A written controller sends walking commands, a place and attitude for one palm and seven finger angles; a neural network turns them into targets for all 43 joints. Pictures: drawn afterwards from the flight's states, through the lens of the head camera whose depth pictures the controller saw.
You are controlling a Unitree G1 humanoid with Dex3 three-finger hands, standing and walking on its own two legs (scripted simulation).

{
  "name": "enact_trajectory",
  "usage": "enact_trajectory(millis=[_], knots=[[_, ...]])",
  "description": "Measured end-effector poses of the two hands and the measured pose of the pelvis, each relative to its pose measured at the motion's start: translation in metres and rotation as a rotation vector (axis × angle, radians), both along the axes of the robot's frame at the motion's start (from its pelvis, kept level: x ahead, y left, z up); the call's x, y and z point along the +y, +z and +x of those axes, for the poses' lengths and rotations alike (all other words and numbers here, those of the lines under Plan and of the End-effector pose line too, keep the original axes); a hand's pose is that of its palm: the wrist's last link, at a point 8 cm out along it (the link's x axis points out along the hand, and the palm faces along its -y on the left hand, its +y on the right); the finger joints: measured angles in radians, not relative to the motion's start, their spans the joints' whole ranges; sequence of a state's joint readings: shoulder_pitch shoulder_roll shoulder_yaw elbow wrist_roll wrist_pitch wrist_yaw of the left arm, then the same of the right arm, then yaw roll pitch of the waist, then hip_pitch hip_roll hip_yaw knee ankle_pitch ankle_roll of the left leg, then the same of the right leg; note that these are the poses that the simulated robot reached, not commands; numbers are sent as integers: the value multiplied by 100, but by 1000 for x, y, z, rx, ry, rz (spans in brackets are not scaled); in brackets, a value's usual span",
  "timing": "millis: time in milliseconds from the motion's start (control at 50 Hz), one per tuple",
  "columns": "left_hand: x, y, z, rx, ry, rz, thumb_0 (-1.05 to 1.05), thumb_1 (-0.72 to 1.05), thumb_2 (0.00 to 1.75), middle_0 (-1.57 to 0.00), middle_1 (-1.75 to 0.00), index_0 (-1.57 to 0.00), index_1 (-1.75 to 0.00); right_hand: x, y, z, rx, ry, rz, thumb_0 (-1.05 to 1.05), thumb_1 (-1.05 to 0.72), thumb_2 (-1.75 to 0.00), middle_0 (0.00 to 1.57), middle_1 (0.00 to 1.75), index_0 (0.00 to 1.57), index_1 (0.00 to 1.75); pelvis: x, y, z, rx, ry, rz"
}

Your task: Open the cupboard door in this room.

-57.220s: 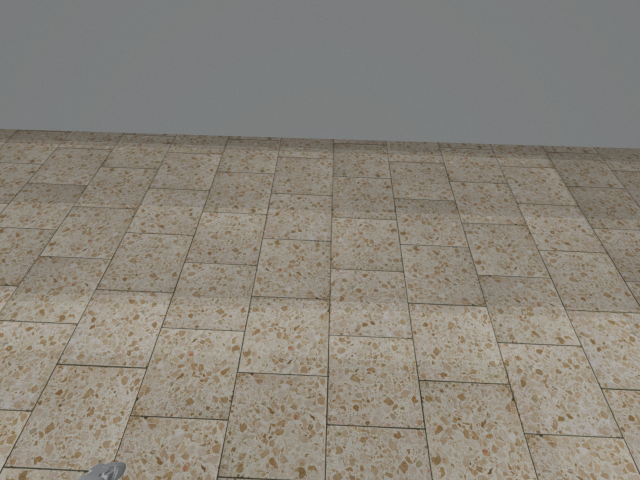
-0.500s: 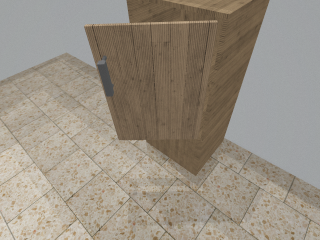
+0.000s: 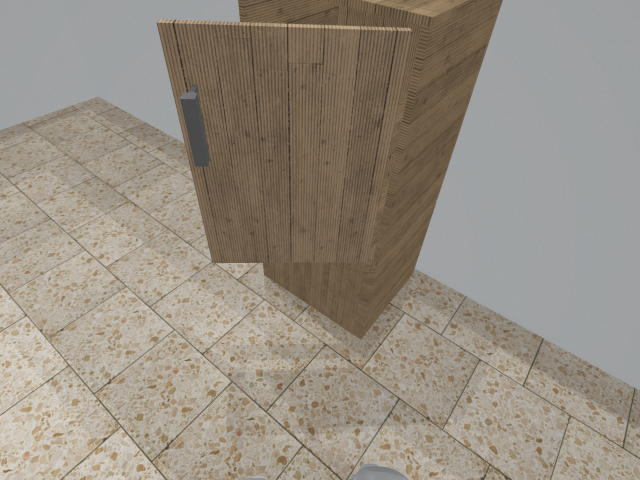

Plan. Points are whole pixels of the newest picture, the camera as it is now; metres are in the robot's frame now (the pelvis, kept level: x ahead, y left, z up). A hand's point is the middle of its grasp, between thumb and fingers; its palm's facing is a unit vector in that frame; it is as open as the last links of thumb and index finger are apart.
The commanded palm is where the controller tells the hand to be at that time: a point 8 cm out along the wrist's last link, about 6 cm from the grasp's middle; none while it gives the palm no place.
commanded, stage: come to a stop and stand still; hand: left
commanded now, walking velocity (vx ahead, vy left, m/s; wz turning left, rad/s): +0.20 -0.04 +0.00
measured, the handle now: (198, 125) +0.70 +0.24 +0.10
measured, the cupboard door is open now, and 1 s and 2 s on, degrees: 40 40 40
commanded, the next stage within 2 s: look again from close up in 0.46 s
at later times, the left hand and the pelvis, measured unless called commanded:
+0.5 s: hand out of the picture -0.14 +0.13 -0.12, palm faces +0.12 -0.98 -0.18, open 7.4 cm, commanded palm none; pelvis -0.05 -0.02 +0.04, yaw +0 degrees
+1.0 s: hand out of the picture +0.00 +0.18 -0.14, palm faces +0.05 -0.97 -0.22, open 7.3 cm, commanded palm none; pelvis -0.01 +0.00 +0.03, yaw +1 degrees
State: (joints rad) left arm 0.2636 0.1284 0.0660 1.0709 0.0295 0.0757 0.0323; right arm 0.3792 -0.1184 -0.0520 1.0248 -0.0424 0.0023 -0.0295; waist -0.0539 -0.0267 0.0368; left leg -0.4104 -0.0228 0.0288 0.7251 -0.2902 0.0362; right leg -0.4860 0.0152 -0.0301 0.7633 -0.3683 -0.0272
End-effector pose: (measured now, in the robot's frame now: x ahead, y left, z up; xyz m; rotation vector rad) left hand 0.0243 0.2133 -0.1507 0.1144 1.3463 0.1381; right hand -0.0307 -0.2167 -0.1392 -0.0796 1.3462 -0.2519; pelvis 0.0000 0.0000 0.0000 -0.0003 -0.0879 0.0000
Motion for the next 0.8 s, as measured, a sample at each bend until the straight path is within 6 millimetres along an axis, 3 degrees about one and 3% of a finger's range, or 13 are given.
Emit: enact_trajectory(millis=[60, 120, 180, 240, 340, 400, 480, 580, 640, 700, 800], knots=[[10, 5, 14, -66, -13, 29, 2, 93, 90, -20, -30, -20, -30, 6, -4, -39, 75, -17, 21, 0, -91, -90, 20, 30, 20, 30, -2, -2, -12, 3, -4, 2], [14, 25, 14, -157, 8, 49, 2, 93, 90, -20, -30, -20, -30, 7, -2, -56, 141, 24, 60, 1, -91, -90, 20, 30, 20, 30, -6, 7, -23, 30, 0, 4], [10, 40, -10, -175, 24, 65, 1, 93, 90, -20, -30, -20, -30, -2, 2, -48, 110, 49, 70, 1, -91, -90, 20, 30, 20, 30, -13, 16, -32, 54, 6, 9], [2, 39, -57, -82, 25, 85, 1, 92, 90, -20, -30, -20, -30, -16, 1, -33, 44, 44, 63, 1, -91, -90, 20, 30, 20, 30, -20, 15, -47, 66, -2, 27], [-18, 51, -125, 82, 41, 55, 1, 92, 90, -20, -30, -20, -30, -35, 26, -9, -78, 57, 47, 1, -91, -90, 20, 30, 20, 30, -25, 33, -58, 52, -1, 21], [-27, 56, -149, 131, 65, 28, 1, 91, 90, -20, -30, -20, -30, -44, 34, -1, -94, 80, 29, 1, -91, -90, 20, 30, 20, 30, -25, 39, -59, 61, -4, 30], [-34, 59, -166, 165, 108, 8, 1, 91, 90, -20, -30, -20, -30, -49, 38, 10, -69, 119, 9, 1, -91, -90, 20, 30, 20, 30, -22, 41, -56, 78, 7, 29], [-31, 55, -166, 191, 135, -12, 1, 91, 90, -20, -30, -20, -30, -37, 37, 31, -61, 160, -3, 1, -91, -90, 20, 30, 20, 30, -14, 39, -46, 86, 19, 29], [-25, 42, -155, 197, 137, -25, 1, 91, 90, -20, -30, -20, -30, -22, 28, 45, -85, 180, -9, 1, -91, -90, 20, 30, 20, 30, -5, 29, -37, 87, 21, 1], [-18, 33, -135, 182, 126, -21, 1, 91, 90, -20, -30, -20, -30, -6, 23, 51, -79, 183, 4, 1, -92, -90, 20, 30, 20, 30, -2, 25, -31, 81, 27, 24], [-10, 34, -87, 94, 92, -2, 1, 91, 90, -20, -30, -20, -30, -4, 19, 54, -50, 164, 4, 0, -96, -90, 20, 30, 20, 30, 0, 26, -21, 84, 26, 23]])
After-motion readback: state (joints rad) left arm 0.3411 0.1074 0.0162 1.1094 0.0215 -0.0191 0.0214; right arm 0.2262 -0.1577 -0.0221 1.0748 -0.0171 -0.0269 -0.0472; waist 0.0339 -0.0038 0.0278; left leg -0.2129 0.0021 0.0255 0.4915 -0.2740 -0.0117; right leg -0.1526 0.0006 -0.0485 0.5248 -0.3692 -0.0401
